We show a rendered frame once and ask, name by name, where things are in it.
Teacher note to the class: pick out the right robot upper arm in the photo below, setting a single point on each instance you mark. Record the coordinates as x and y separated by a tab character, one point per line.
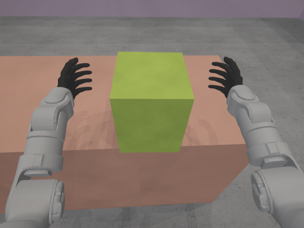
280	192

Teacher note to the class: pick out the carton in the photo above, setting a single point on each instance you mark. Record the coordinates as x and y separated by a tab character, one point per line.
151	101

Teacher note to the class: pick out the left robot upper arm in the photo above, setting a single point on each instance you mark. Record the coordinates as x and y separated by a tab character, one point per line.
36	204

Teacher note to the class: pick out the left robot hand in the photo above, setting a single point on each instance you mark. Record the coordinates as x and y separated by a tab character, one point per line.
68	77

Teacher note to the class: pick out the left robot forearm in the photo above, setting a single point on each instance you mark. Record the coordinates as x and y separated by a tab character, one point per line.
46	135

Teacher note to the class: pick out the right robot forearm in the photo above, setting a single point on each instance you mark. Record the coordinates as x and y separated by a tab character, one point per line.
265	145

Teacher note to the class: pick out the pedestal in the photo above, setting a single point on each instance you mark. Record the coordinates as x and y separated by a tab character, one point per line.
95	173

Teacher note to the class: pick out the right robot hand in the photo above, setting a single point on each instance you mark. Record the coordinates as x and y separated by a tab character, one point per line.
232	76

